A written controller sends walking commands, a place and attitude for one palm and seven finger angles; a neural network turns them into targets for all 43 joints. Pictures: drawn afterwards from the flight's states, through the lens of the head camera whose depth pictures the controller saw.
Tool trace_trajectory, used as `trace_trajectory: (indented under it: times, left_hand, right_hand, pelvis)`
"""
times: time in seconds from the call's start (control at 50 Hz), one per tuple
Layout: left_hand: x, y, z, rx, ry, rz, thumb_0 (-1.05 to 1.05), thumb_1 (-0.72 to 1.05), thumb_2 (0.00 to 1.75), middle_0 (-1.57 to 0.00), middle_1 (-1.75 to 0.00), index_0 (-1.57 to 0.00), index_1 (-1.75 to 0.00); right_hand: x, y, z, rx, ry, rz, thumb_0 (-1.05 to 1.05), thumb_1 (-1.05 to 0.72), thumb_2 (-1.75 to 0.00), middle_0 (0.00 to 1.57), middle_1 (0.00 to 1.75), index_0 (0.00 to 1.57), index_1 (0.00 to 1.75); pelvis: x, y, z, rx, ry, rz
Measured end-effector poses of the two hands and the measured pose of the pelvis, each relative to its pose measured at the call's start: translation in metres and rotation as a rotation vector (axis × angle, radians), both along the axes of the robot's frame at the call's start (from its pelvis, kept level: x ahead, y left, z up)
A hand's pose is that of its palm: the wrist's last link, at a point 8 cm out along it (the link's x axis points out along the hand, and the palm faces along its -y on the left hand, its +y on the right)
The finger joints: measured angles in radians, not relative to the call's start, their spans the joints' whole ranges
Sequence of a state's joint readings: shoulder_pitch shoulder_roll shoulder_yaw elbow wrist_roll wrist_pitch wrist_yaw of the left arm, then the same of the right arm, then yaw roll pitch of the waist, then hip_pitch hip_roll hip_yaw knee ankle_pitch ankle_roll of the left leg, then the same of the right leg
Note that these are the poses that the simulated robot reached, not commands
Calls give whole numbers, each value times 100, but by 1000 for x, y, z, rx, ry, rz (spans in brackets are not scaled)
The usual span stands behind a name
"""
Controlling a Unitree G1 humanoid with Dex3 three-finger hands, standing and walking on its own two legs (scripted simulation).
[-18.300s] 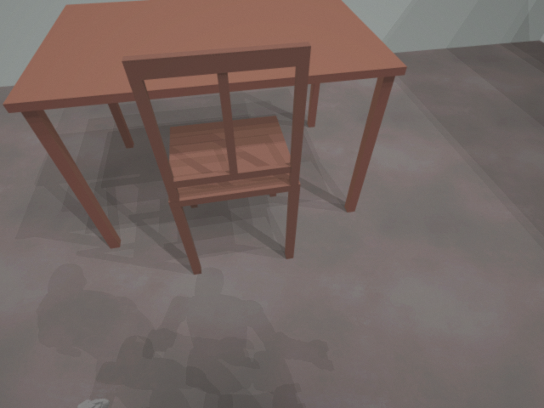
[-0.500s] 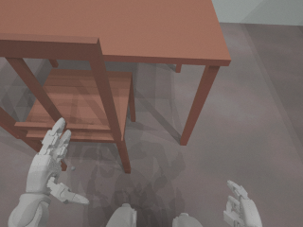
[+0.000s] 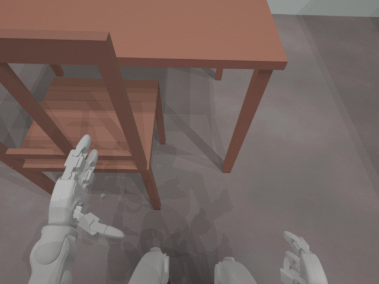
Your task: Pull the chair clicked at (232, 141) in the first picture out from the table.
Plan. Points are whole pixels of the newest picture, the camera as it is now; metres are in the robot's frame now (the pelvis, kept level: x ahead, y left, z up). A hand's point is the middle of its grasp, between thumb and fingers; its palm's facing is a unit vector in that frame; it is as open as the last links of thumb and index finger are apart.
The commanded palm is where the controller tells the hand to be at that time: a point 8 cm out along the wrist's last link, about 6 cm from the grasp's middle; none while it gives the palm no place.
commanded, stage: aim the fingers beside a spindle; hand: left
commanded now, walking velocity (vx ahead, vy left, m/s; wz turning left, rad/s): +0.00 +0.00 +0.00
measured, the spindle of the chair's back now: (41, 117) +0.46 +0.37 +0.04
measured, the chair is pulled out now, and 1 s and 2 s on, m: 0.00 0.00 0.00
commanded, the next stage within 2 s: push the fingers through the gap in 1.32 s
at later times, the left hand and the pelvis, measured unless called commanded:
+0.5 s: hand (119, 190) +0.30 +0.16 +0.01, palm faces -0.02 -1.00 -0.03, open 16.9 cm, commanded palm +0.28 +0.21 +0.02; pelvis +0.00 +0.00 -0.01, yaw +0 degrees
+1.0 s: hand (126, 187) +0.31 +0.15 +0.01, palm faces -0.01 -1.00 -0.04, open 16.9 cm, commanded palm +0.28 +0.20 +0.01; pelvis -0.01 +0.00 -0.02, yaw -1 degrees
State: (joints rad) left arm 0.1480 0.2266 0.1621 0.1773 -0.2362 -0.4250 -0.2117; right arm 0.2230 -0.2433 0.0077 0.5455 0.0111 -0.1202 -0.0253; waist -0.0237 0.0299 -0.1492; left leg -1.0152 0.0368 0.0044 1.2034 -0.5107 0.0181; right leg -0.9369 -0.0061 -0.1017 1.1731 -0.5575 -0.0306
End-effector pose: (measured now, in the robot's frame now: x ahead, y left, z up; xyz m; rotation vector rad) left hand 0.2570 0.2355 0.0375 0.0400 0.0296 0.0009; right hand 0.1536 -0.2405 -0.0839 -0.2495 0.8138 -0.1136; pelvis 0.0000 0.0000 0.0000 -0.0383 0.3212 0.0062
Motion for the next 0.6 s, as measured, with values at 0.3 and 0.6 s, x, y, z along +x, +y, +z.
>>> trace_trajectory:
  times: [0.3,0.6]
  left_hand:
    - [10,-11,-13,-7,-7,-4,-1,-50,30,-6,-8,-7,-8]
    - [25,-23,-25,-8,-13,-9,-1,-50,30,-6,-8,-7,-8]
  right_hand:
    - [4,2,-9,1,17,8,1,-91,-89,20,30,21,30]
    - [-3,4,-23,11,64,1,1,-91,-89,20,30,21,30]
  pelvis:
    - [-1,2,-9,0,25,-3]
    - [-5,2,-17,0,45,-7]
